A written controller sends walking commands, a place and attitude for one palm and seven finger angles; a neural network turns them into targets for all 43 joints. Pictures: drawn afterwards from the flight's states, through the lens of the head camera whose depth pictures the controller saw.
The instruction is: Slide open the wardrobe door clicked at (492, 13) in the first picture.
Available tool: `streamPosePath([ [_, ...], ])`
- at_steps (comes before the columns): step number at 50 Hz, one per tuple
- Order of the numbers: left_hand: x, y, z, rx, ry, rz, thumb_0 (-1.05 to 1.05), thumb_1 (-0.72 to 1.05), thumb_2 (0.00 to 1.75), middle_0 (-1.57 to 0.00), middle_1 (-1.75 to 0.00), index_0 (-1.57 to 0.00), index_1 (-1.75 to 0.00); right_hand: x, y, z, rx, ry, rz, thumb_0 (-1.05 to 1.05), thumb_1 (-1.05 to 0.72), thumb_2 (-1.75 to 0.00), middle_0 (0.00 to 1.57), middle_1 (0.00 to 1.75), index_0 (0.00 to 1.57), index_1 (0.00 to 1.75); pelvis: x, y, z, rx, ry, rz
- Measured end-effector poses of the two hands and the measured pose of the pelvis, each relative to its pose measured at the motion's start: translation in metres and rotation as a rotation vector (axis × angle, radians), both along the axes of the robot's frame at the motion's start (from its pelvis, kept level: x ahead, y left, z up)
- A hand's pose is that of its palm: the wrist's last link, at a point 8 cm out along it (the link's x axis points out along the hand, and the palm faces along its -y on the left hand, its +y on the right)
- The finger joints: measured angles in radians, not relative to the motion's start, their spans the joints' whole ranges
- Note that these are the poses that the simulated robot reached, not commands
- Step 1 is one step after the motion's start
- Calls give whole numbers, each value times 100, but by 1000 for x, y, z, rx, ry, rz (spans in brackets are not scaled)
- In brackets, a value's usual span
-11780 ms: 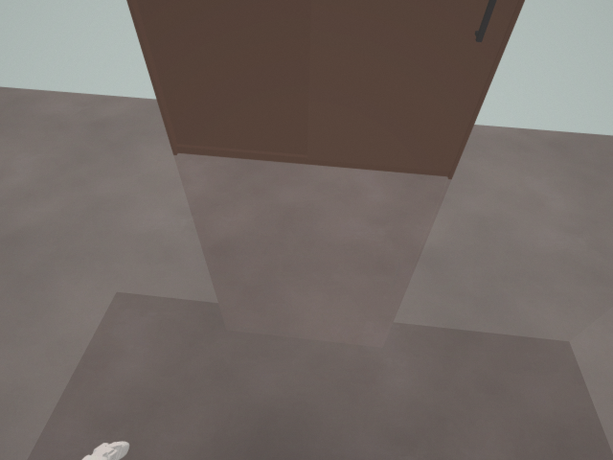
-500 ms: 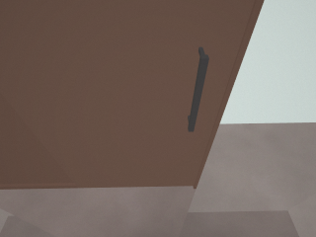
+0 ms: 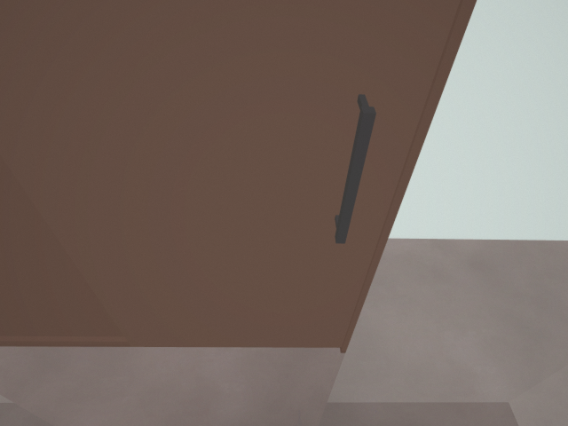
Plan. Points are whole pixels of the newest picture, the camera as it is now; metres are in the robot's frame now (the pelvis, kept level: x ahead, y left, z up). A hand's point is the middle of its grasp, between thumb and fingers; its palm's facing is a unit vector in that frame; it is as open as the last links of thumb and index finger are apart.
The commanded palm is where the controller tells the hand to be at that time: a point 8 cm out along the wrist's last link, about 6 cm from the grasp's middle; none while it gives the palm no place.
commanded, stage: look again from close up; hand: right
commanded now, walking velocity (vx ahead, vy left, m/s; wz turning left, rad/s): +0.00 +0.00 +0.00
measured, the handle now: (350, 178) +0.52 -0.08 +0.08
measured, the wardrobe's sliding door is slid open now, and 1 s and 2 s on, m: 0.00 0.00 0.00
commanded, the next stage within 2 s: none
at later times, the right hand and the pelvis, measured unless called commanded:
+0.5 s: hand out of the picture -0.02 -0.16 -0.17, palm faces +0.03 +0.99 -0.16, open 7.4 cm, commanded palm none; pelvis -0.01 +0.01 +0.01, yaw -1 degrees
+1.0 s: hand out of the picture -0.04 -0.15 -0.17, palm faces +0.06 +0.99 -0.14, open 7.4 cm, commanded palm none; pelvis -0.02 +0.01 +0.01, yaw -1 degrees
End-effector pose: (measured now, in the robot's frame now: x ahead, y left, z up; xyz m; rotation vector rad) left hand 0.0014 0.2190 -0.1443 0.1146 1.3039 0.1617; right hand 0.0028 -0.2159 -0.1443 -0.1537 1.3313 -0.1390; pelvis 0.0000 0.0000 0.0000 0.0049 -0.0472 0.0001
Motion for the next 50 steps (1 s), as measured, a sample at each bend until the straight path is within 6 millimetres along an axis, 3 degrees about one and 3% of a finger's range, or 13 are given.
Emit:
streamPosePath([
  [5, 11, 8, 4, 12, -45, -17, 1, 92, 89, -20, -30, -20, -30, 10, -8, 5, -20, -55, 4, 0, -91, -90, 20, 30, 20, 30, -3, 2, 1, -4, 0, -1],
  [11, 13, 14, 9, 18, -59, -33, 1, 91, 89, -20, -30, -20, -30, 7, -9, 8, -22, -67, 1, 0, -91, -90, 20, 30, 20, 30, -7, 5, 3, -6, 2, -3],
  [32, -21, 3, 8, -6, 62, -22, 0, 91, 89, -20, -30, -20, -30, -41, 16, -1, 44, 53, -41, 0, -91, -90, 20, 30, 20, 30, -14, 8, 6, 0, 3, -12],
  [50, -31, -6, 6, -19, 85, -9, 1, 91, 89, -20, -30, -20, -30, -50, 18, -1, 49, 65, -63, 0, -91, -90, 20, 30, 20, 30, -17, 6, 6, 1, 8, -15],
])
